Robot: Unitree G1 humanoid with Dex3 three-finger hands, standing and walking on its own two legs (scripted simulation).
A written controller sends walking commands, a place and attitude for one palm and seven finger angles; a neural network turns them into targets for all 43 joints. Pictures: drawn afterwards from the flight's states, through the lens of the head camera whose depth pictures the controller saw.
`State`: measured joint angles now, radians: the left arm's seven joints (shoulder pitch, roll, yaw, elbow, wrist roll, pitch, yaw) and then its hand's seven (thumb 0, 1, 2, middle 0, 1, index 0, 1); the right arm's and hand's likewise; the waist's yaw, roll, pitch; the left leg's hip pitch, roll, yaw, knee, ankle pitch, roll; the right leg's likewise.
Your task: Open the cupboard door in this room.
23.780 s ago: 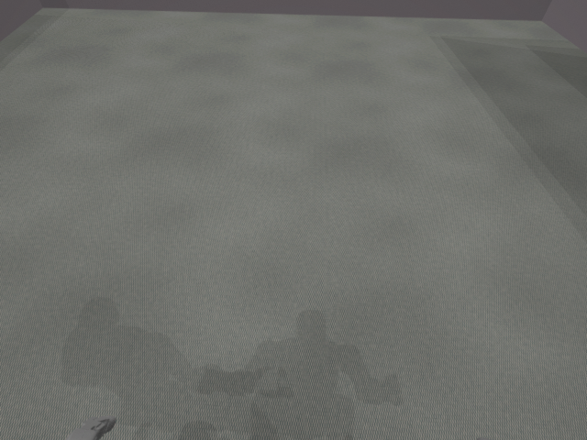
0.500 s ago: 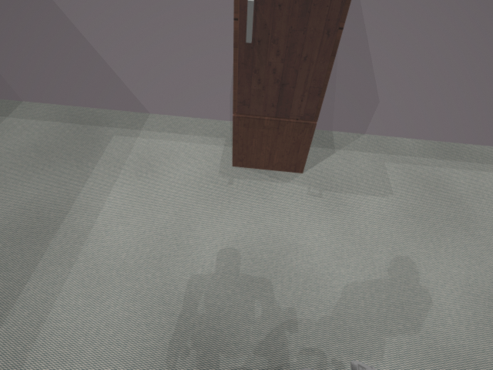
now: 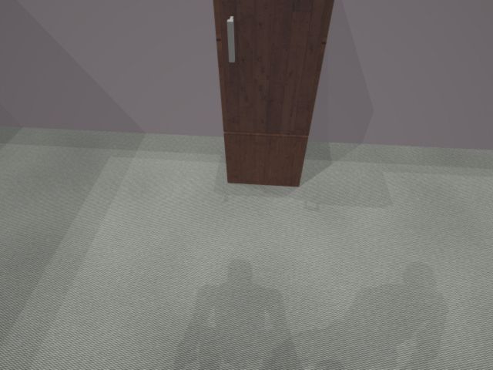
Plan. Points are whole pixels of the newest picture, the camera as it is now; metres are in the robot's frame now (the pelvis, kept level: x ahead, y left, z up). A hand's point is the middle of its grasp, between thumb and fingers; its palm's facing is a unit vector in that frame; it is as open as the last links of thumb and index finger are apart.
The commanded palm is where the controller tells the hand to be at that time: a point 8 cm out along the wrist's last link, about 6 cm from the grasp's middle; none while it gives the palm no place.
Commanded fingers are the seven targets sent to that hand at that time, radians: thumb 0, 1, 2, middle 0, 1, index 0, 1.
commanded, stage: stand and wait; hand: left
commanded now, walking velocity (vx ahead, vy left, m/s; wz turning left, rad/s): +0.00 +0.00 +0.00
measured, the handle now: (231, 39) +1.13 +0.11 +0.04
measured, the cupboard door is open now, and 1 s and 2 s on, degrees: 0 0 0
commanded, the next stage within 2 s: look at it before walking up in 0.20 s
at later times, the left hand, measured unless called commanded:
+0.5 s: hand out of the picture -0.02 +0.15 -0.18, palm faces +0.05 -0.99 -0.15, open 7.4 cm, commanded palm none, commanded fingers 0.00 0.90 0.90 -0.20 -0.30 -0.20 -0.30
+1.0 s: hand out of the picture -0.01 +0.18 -0.18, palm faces +0.02 -0.99 -0.16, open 7.4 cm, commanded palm none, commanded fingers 0.00 0.90 0.90 -0.20 -0.30 -0.20 -0.30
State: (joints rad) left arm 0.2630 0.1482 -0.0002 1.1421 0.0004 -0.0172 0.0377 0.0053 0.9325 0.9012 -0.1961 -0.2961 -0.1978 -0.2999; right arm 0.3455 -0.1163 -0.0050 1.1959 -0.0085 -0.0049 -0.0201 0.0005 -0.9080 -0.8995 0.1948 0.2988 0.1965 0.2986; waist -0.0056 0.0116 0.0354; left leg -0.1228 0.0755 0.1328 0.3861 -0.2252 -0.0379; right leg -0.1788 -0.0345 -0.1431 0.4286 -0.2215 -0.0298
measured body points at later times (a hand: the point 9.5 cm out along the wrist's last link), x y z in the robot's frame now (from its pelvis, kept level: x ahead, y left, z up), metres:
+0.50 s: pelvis +0.00 +0.00 +0.00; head +0.00 +0.00 +0.45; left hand -0.03 +0.20 -0.16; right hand -0.01 -0.20 -0.17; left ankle -0.01 +0.14 -0.74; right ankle +0.01 -0.09 -0.74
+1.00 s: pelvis +0.01 +0.02 +0.00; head +0.01 +0.02 +0.45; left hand -0.01 +0.23 -0.17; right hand -0.02 -0.18 -0.17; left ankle -0.01 +0.14 -0.74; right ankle +0.01 -0.09 -0.74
